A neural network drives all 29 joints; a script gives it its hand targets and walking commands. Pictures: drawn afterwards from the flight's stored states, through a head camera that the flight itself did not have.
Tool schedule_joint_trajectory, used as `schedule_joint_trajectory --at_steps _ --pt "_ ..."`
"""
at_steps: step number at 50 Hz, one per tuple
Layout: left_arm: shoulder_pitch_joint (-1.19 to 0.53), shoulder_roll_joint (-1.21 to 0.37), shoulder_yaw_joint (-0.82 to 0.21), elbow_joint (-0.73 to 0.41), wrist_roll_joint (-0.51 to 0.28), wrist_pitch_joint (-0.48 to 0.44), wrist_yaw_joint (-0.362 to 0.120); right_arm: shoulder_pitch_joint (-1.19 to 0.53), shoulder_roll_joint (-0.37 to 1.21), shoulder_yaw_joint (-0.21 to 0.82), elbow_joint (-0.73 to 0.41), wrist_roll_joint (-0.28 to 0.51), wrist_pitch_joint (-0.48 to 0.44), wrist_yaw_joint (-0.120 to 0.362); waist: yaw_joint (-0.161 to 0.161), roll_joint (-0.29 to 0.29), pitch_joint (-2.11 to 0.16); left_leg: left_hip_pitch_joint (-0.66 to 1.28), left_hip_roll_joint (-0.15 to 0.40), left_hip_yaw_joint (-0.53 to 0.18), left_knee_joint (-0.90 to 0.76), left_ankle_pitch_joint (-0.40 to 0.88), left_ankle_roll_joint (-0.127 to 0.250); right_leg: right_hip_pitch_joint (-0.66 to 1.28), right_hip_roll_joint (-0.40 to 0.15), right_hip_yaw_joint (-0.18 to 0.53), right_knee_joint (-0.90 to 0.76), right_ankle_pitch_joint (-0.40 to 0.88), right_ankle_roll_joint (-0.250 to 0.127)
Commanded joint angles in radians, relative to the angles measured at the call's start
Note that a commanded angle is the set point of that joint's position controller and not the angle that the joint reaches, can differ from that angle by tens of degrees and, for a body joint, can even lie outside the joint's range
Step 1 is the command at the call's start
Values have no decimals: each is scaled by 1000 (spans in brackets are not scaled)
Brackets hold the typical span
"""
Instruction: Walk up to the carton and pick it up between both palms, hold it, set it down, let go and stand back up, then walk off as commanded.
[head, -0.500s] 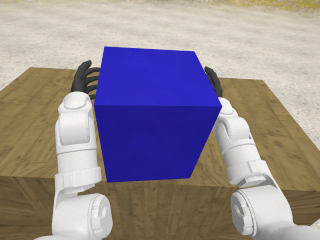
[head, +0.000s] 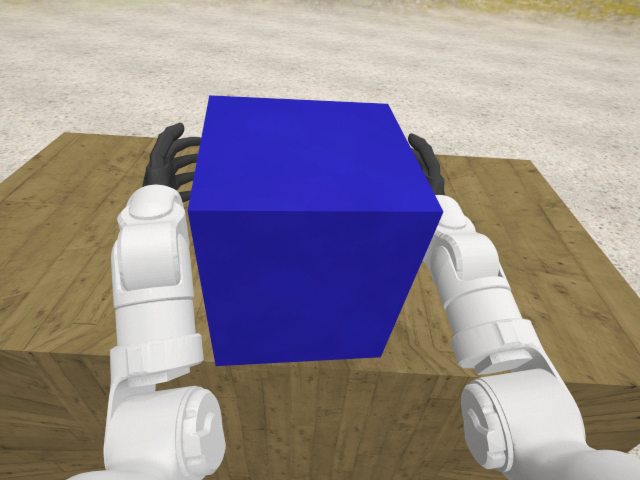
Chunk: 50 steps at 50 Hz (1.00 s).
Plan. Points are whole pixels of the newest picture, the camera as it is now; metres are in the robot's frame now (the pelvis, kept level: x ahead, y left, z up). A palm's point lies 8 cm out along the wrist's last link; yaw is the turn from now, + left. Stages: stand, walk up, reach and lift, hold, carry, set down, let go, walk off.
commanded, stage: hold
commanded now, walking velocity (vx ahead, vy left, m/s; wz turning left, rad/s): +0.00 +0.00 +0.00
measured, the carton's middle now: (301, 235) +0.35 +0.01 +0.17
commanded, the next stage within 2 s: none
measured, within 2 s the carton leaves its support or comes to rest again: neither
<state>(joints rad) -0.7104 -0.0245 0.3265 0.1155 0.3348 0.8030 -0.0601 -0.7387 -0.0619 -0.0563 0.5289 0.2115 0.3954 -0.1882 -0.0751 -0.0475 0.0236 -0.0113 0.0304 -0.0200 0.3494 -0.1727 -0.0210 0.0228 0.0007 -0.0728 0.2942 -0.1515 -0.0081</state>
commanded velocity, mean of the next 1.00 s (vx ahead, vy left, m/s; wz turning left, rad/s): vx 0.00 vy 0.00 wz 0.00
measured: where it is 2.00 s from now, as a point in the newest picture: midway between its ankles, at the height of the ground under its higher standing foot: outside the picture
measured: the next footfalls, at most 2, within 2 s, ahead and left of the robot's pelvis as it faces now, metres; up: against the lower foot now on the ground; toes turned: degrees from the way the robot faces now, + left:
none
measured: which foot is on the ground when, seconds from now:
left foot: down 0.00-1.00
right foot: down 0.00-1.00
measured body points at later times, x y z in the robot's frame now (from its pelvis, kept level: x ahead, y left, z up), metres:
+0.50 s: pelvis +0.00 +0.00 +0.00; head -0.06 +0.03 +0.44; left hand +0.37 +0.16 +0.23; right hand +0.37 -0.15 +0.22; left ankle +0.03 +0.13 -0.75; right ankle +0.02 -0.11 -0.75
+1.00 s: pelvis +0.00 +0.00 +0.00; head -0.06 +0.02 +0.44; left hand +0.37 +0.16 +0.23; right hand +0.38 -0.15 +0.22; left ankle +0.03 +0.13 -0.75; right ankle +0.02 -0.11 -0.75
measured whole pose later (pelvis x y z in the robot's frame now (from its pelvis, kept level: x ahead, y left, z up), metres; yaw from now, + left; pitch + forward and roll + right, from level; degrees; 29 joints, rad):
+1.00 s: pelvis +0.00 +0.00 +0.00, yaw +1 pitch -10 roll -1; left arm -0.71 -0.02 0.32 0.12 0.33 0.80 -0.06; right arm -0.74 -0.07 -0.05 0.53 0.22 0.40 -0.19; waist -0.08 -0.05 0.01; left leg -0.01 0.03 -0.03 0.35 -0.17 -0.02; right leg 0.03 0.00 -0.07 0.29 -0.15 -0.01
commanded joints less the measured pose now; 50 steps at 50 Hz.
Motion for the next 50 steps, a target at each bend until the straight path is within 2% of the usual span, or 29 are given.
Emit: schedule_joint_trajectory --at_steps 1,2,4,6,7,8,10,11,13,16,17,18,20,21,22,24,25,27,29,32,35,36,39,42,44,46,47,49,50 --pt "-599 -496 -432 -48 -158 -44 -138 -837 567 347 -316 83 -48 90 -21 51 -332 -8 -79 58 -56 156 12 122 53 3 -37 114 47" --pt "-591 -503 -452 -84 -164 -50 -137 -819 578 360 -336 90 -50 87 -22 40 -366 21 -76 51 -52 194 13 138 55 4 -30 163 50" --pt "-583 -521 -479 -117 -170 -46 -133 -826 557 378 -373 111 -53 83 -30 83 -412 63 -74 48 -26 287 -15 152 67 -1 -20 209 39" --pt "-564 -490 -449 -93 -148 -35 -139 -792 545 373 -349 105 -42 76 -29 61 -345 39 -75 50 -28 280 -11 152 64 2 -24 222 46" --pt "-561 -498 -452 -91 -138 -32 -142 -789 534 359 -341 103 -40 75 -39 85 -323 42 -75 46 -34 273 -16 142 64 -2 -26 197 41" --pt "-570 -496 -445 -89 -134 -37 -141 -790 541 371 -333 107 -43 80 -21 77 -313 27 -78 54 -41 245 -9 132 63 -2 -31 164 43" --pt "-549 -505 -474 -132 -151 -32 -139 -757 533 375 -351 114 -40 82 -34 96 -325 41 -73 48 -32 288 -22 142 67 0 -24 204 33" --pt "-541 -502 -467 -130 -148 -32 -136 -787 540 395 -386 125 -44 82 -14 74 -342 38 -74 54 -33 289 -18 154 69 -1 -25 202 39" --pt "-546 -496 -458 -114 -146 -29 -140 -800 544 385 -396 115 -44 81 -19 59 -342 35 -71 53 -33 273 -10 142 68 3 -29 193 39" --pt "-583 -506 -465 -135 -144 -35 -134 -773 540 374 -342 117 -36 94 -21 82 -313 17 -76 51 -46 225 -11 122 67 4 -30 149 32" --pt "-577 -497 -451 -98 -136 -29 -135 -782 539 363 -322 110 -34 93 -17 82 -286 -2 -72 54 -60 184 -2 118 57 10 -37 117 36" --pt "-568 -514 -476 -154 -153 -35 -134 -782 558 392 -380 122 -45 89 -15 71 -357 36 -72 55 -37 269 -12 147 70 4 -22 187 36" --pt "-580 -505 -471 -120 -145 -32 -132 -805 538 371 -360 118 -39 90 -20 98 -311 28 -72 52 -41 242 -17 112 66 3 -32 153 33" --pt "-597 -509 -463 -120 -151 -34 -131 -842 557 387 -387 115 -47 93 -5 67 -350 26 -72 55 -40 235 -7 127 65 5 -31 152 36" --pt "-559 -498 -454 -117 -139 -24 -134 -782 533 362 -344 106 -38 89 -24 88 -314 22 -73 52 -41 244 -14 125 62 5 -29 166 33" --pt "-549 -505 -442 -108 -131 -25 -134 -794 540 369 -362 112 -40 87 -8 63 -330 33 -68 48 -53 236 -2 127 64 4 -29 152 33" --pt "-556 -489 -435 -70 -131 -22 -138 -788 531 352 -324 94 -31 89 -13 64 -278 -1 -73 56 -55 172 0 107 59 9 -41 106 33" --pt "-576 -500 -438 -69 -135 -24 -140 -809 536 346 -322 93 -37 96 -16 71 -289 0 -68 54 -65 164 -2 105 60 4 -39 92 31" --pt "-587 -503 -452 -103 -145 -35 -138 -807 559 360 -346 99 -42 93 -16 66 -350 13 -74 57 -55 198 3 141 58 7 -33 145 39" --pt "-586 -493 -408 -18 -131 -35 -143 -834 543 343 -304 83 -38 90 -7 43 -288 -16 -75 58 -72 121 16 98 57 7 -45 75 38" --pt "-609 -497 -406 -56 -133 -44 -143 -828 575 353 -307 96 -42 95 -2 44 -318 -6 -73 54 -65 166 18 123 56 9 -35 124 37" --pt "-609 -497 -425 -34 -137 -40 -140 -839 558 343 -296 90 -40 95 -8 65 -326 -13 -79 62 -69 116 12 112 56 5 -42 74 38" --pt "-643 -486 -417 -20 -152 -51 -141 -867 568 330 -303 82 -39 93 -12 49 -340 -25 -73 56 -73 118 16 116 54 10 -37 91 40" --pt "-583 -489 -405 -31 -128 -41 -143 -824 557 339 -291 91 -35 87 -5 65 -308 -4 -78 54 -59 175 9 114 54 10 -34 129 41" --pt "-616 -486 -397 -22 -134 -46 -149 -817 560 325 -258 77 -35 89 -17 55 -299 -26 -81 60 -71 116 19 113 45 16 -45 87 44" --pt "-595 -510 -434 -41 -152 -45 -147 -839 559 343 -314 100 -42 86 -27 68 -358 0 -79 51 -60 164 9 130 57 8 -35 131 42" --pt "-610 -496 -432 -63 -155 -51 -145 -827 571 357 -315 95 -38 82 -19 51 -360 6 -80 56 -56 177 9 135 55 11 -33 149 47" --pt "-625 -498 -434 -58 -151 -55 -142 -825 567 356 -307 100 -37 80 -26 69 -344 5 -78 47 -52 188 1 132 58 8 -27 144 42" --pt "-630 -487 -425 -55 -144 -57 -138 -838 576 359 -304 97 -38 84 -6 67 -343 -14 -77 48 -55 181 7 135 55 14 -27 141 44"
